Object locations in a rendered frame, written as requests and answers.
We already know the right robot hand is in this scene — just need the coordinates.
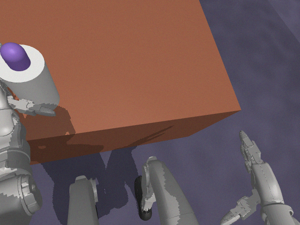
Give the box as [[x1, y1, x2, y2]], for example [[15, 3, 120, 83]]
[[220, 130, 284, 225]]

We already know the bottle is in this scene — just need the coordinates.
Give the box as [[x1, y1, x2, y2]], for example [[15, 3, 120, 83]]
[[0, 42, 60, 110]]

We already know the left robot arm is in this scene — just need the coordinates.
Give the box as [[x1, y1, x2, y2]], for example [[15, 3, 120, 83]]
[[0, 109, 43, 225]]

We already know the right robot foot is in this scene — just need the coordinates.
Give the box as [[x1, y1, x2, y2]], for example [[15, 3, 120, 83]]
[[135, 176, 152, 221]]

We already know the left robot hand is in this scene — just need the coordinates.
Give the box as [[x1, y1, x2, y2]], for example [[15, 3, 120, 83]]
[[0, 42, 56, 116]]

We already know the right robot arm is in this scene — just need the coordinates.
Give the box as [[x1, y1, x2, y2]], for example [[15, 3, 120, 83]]
[[260, 203, 300, 225]]

